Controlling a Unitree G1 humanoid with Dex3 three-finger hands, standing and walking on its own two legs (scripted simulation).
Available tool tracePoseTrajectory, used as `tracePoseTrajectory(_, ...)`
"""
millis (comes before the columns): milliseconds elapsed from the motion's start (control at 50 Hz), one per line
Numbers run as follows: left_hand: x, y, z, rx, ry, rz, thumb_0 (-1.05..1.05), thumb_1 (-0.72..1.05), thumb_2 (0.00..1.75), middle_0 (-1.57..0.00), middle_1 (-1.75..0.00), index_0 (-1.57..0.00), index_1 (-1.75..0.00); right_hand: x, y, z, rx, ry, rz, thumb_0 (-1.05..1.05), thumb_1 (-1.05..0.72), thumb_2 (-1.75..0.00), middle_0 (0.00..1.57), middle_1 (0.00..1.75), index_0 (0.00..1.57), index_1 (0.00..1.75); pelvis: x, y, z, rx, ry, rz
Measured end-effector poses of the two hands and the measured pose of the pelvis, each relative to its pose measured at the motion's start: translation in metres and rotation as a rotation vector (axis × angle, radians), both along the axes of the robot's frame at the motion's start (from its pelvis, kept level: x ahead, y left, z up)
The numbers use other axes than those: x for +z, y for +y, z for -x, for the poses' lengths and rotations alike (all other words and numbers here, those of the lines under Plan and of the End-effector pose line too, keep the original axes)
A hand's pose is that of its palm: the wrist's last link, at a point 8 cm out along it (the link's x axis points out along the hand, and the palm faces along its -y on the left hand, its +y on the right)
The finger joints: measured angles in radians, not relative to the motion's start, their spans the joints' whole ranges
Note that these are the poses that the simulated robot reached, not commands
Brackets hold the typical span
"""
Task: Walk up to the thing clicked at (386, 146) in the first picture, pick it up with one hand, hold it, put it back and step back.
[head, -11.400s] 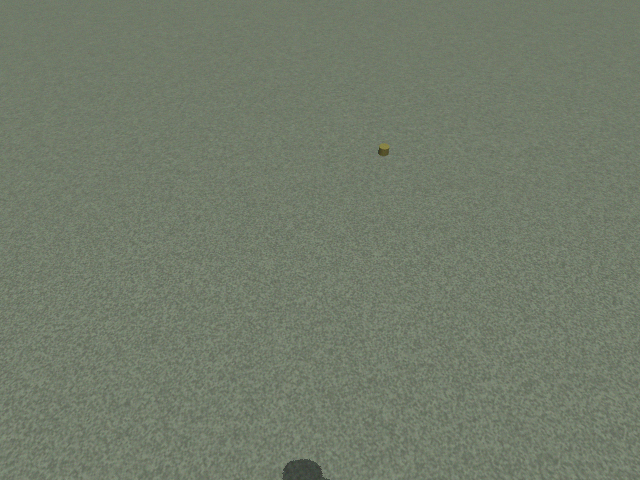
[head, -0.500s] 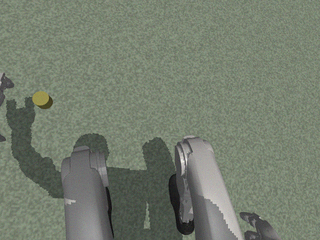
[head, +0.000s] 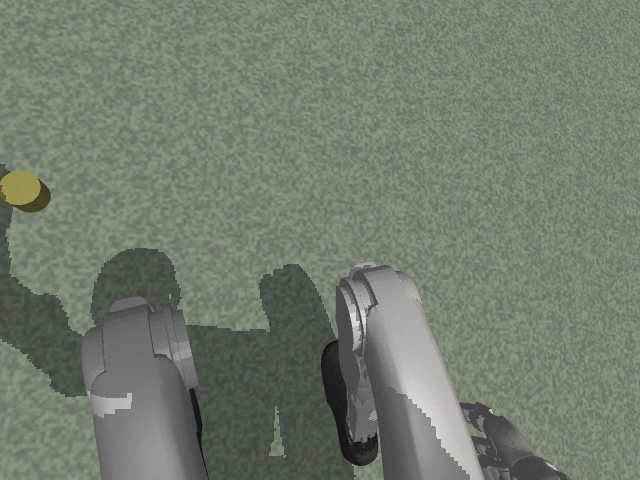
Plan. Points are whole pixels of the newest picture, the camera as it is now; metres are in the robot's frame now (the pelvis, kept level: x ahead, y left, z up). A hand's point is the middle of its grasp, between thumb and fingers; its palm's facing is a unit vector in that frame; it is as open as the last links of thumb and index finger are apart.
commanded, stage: rise first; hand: left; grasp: from above
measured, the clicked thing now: (25, 192) +0.49 +0.36 -0.31
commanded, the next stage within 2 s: none
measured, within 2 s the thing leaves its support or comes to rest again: neither
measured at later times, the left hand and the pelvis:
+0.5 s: hand out of the picture +0.44 +0.39 -0.18, palm faces -0.44 -0.13 -0.89, open 14.2 cm; pelvis +0.00 +0.00 -0.01, yaw -1 degrees
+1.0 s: hand out of the picture +0.45 +0.39 -0.19, palm faces -0.43 -0.14 -0.89, open 14.2 cm; pelvis +0.00 +0.00 -0.01, yaw -3 degrees
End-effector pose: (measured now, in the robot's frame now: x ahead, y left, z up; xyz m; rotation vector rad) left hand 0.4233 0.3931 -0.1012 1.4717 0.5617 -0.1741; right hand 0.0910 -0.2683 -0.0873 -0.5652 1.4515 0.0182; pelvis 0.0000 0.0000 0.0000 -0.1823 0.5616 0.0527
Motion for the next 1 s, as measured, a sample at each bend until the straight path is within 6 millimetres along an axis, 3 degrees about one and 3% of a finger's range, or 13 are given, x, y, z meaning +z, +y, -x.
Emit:
tracePoseTrajectory(420, -0.023, -0.001, -0.016, 0.003, 0.001, 0.019, 0.00, -0.54, 1.01, -0.08, -1.02, -0.08, -1.02, -0.006, -0.002, 0.009, 0.012, 0.063, 0.014, 0.00, -0.91, -0.90, 0.20, 0.30, 0.20, 0.30, -0.012, 0.001, -0.004, -0.014, -0.007, 0.014)
tracePoseTrajectory(1000, -0.036, 0.003, -0.027, 0.012, -0.010, 0.027, 0.00, -0.54, 1.01, -0.09, -1.02, -0.09, -1.02, 0.001, 0.003, 0.015, 0.034, 0.073, 0.033, 0.00, -0.91, -0.90, 0.20, 0.30, 0.20, 0.30, -0.015, 0.004, -0.003, -0.023, -0.022, 0.037)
